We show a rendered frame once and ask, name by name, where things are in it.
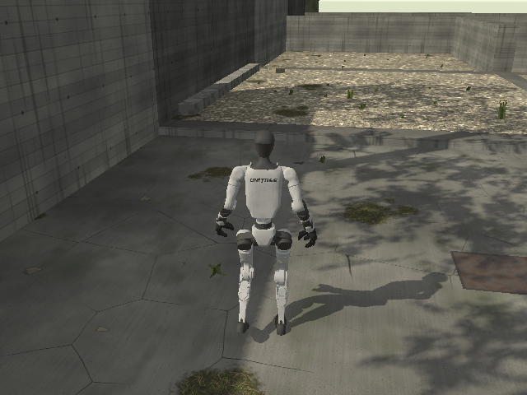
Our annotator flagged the left robot hand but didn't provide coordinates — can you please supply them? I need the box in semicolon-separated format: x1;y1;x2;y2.
215;222;234;237

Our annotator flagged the robot left thigh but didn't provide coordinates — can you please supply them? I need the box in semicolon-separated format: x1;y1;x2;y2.
236;229;254;281

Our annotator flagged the robot right shin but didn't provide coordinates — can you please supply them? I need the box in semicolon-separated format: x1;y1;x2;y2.
276;271;288;324

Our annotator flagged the left robot upper arm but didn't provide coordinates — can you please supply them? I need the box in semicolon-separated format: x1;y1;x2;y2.
223;165;247;210

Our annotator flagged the right robot hand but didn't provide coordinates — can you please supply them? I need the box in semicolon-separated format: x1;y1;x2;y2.
298;228;317;248

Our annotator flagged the right robot upper arm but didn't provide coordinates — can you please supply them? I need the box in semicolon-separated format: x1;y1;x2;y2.
281;166;305;212

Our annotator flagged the robot right forearm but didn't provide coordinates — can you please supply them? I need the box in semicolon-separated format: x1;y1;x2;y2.
296;199;315;233

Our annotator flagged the robot left forearm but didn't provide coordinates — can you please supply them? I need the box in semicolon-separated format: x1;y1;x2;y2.
217;197;232;225

